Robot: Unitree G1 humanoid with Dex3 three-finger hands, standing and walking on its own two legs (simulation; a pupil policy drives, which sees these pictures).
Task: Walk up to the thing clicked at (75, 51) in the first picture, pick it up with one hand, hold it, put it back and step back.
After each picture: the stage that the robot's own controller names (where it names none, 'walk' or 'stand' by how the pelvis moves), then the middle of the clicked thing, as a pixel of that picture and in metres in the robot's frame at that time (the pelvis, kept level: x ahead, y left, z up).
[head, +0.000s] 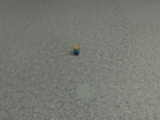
stand; (76, 50) +1.31 +0.04 -0.72
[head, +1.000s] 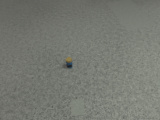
walk; (69, 62) +1.18 +0.21 -0.71
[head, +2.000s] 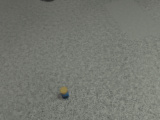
walk; (64, 93) +0.73 +0.23 -0.72
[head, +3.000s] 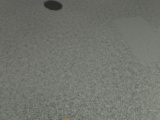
walk; out of the picture +0.47 +0.14 -0.71
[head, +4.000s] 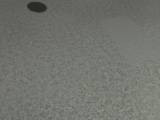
stand; out of the picture +0.40 +0.17 -0.72
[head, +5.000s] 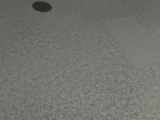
stand; out of the picture +0.38 +0.15 -0.72
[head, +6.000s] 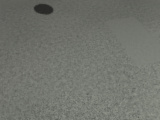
stand; out of the picture +0.39 +0.15 -0.73
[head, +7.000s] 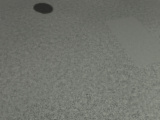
stand; out of the picture +0.38 +0.15 -0.73
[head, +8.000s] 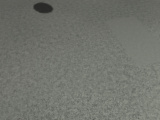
stand; out of the picture +0.38 +0.14 -0.73
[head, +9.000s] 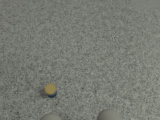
go down; (51, 91) +0.43 +0.14 -0.52
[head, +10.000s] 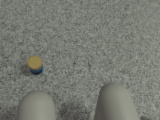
go down; (35, 65) +0.48 +0.17 -0.34
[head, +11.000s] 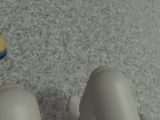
close in; out of the picture +0.47 +0.20 -0.26
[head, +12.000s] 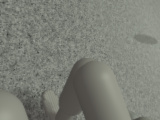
close; out of the picture +0.46 +0.23 -0.24
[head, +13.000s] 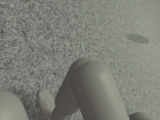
lift; out of the picture +0.45 +0.22 -0.24
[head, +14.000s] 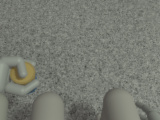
lift; (25, 79) +0.34 +0.19 -0.07
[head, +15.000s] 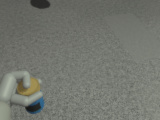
hold; (31, 96) +0.32 +0.18 +0.02
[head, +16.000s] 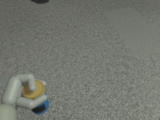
hold; (36, 97) +0.32 +0.17 +0.00
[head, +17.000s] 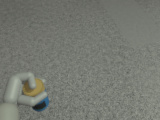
crouch; (37, 95) +0.33 +0.16 -0.03
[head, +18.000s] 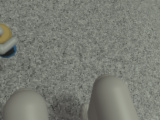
lower; (3, 42) +0.49 +0.19 -0.10
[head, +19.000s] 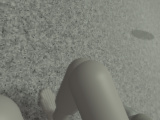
lower; out of the picture +0.46 +0.26 -0.24
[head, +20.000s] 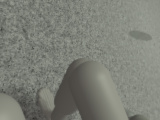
lower; out of the picture +0.46 +0.26 -0.25
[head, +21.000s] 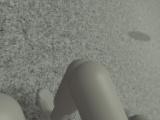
lower; out of the picture +0.46 +0.25 -0.25
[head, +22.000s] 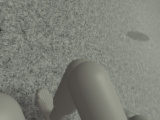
lower; out of the picture +0.46 +0.25 -0.25
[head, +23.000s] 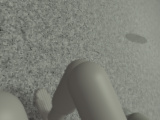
open; out of the picture +0.45 +0.23 -0.26
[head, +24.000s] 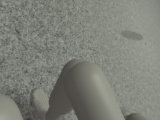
withdraw; out of the picture +0.45 +0.23 -0.26
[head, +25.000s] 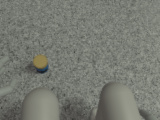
walk; (41, 64) +0.47 +0.16 -0.34
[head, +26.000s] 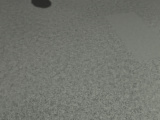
stand; out of the picture +0.38 +0.11 -0.66
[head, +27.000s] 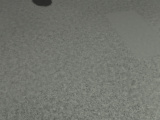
stand; out of the picture +0.40 +0.13 -0.67
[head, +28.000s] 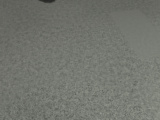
stand; out of the picture +0.39 +0.13 -0.69
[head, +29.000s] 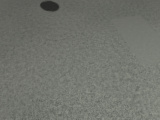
walk; out of the picture +0.40 +0.13 -0.72
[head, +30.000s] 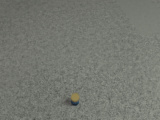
walk; (75, 99) +0.53 +0.03 -0.70
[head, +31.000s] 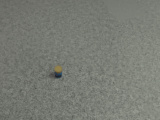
walk; (58, 72) +0.78 +0.14 -0.71
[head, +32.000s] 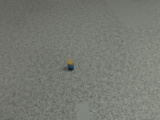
stand; (70, 65) +1.06 +0.17 -0.71
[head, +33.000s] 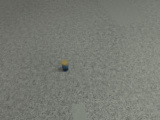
stand; (65, 66) +1.05 +0.16 -0.72
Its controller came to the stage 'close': yes
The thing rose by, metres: 0.71
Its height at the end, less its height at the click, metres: +0.00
